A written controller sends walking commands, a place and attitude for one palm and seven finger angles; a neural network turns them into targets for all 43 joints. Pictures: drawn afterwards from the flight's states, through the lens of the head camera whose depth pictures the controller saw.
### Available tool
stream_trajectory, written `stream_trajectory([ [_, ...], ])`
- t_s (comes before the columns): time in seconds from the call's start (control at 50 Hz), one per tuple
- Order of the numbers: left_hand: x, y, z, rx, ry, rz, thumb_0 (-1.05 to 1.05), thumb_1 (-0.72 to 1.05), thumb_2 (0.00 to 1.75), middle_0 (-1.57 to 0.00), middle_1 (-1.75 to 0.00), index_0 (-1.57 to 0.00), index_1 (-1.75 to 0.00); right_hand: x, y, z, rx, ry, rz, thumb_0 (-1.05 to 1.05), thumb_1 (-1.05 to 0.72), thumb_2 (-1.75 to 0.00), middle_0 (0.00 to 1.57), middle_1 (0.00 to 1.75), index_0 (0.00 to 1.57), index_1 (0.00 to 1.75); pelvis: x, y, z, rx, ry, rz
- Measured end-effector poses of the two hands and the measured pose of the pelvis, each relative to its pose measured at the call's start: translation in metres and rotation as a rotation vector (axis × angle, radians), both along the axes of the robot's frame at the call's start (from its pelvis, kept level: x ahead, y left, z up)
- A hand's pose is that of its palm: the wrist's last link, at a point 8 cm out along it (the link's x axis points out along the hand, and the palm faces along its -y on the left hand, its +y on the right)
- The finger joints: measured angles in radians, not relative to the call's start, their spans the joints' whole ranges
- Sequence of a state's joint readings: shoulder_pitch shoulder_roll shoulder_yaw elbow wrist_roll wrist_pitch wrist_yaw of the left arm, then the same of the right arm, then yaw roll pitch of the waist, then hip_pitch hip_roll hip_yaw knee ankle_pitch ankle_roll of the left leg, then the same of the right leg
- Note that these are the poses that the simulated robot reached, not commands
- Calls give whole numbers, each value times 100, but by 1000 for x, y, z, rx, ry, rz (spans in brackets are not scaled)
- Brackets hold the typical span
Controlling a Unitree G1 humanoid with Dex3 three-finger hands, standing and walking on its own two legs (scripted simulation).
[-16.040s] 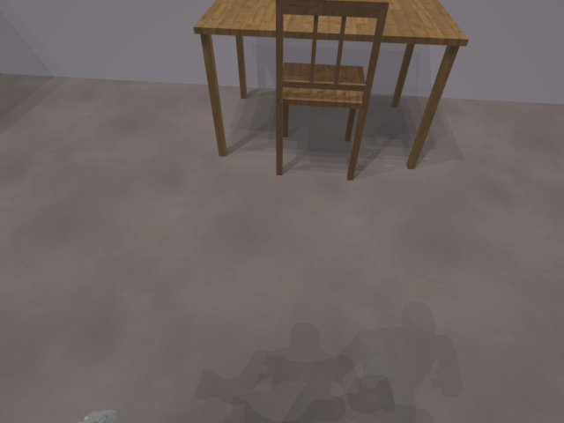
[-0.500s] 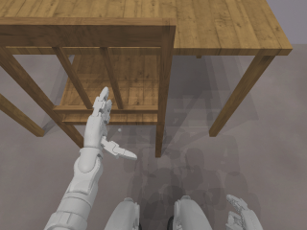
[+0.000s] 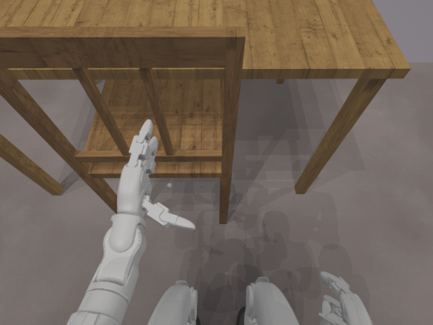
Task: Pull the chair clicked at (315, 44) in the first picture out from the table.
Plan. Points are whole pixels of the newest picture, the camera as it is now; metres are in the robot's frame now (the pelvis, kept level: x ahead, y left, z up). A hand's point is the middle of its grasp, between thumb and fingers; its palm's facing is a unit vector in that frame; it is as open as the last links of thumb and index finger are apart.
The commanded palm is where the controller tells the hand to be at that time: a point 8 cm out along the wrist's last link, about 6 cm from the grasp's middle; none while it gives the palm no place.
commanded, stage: aim the fingers beside a spindle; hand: left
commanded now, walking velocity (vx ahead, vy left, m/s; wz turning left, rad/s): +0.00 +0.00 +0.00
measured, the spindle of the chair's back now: (107, 118) +0.51 +0.24 +0.03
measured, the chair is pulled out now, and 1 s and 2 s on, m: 0.00 0.00 0.00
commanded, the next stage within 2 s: none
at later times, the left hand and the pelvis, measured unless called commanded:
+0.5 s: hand (167, 187) +0.36 +0.11 +0.00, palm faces -0.05 -1.00 -0.02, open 16.9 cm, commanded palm +0.34 +0.17 +0.02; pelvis +0.00 +0.01 -0.01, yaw +0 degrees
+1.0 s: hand (155, 172) +0.38 +0.12 +0.04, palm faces +0.01 -1.00 -0.06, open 16.9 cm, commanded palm +0.35 +0.16 +0.02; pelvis +0.00 +0.01 +0.00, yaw +0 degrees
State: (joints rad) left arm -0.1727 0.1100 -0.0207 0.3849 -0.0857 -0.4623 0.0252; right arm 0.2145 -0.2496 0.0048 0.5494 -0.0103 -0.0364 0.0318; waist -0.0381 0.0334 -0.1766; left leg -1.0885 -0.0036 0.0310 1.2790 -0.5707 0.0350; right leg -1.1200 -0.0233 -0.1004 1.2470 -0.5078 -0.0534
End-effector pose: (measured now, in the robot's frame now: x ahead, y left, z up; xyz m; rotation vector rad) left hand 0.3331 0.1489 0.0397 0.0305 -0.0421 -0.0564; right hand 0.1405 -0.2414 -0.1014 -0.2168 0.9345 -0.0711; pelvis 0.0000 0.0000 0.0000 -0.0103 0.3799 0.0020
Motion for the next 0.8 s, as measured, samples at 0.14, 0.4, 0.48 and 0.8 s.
stream_trajectory([
  [0.14,7,20,-21,17,93,50,-1,-50,30,-6,-8,-6,-8,-1,1,0,1,6,5,1,-91,-90,20,30,20,30,-2,-2,-2,1,4,0],
  [0.4,4,10,-7,-7,30,-15,-1,-50,30,-6,-8,-6,-8,1,5,2,-14,4,12,1,-91,-90,20,30,20,30,-2,6,-1,-11,1,8],
  [0.48,13,9,-32,-6,120,-5,-1,-50,30,-6,-8,-6,-8,1,7,1,-21,-1,5,1,-91,-90,20,30,20,30,-4,7,-5,-11,15,4],
  [0.8,4,9,-32,-30,153,-41,-1,-50,30,-6,-8,-6,-8,-2,17,3,-7,27,10,1,-90,-90,20,30,20,30,0,14,0,-22,11,10],
])
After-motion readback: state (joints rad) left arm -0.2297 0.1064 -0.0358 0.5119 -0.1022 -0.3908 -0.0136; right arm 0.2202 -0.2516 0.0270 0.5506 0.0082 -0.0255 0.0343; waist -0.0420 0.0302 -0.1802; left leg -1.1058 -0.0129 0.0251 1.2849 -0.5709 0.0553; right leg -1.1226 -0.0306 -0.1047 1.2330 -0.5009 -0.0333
